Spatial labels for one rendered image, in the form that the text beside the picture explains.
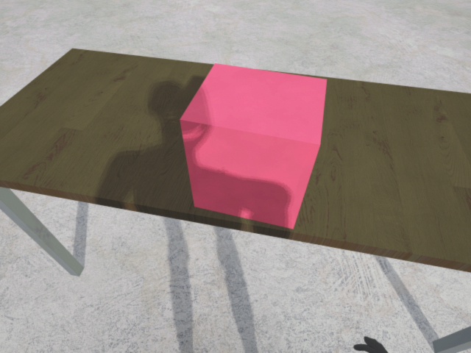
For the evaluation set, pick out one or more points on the table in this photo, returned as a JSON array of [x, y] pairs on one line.
[[392, 176]]

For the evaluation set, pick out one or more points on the robot right hand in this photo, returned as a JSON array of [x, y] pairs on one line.
[[371, 346]]

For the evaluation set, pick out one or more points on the carton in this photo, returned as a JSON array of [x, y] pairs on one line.
[[251, 138]]

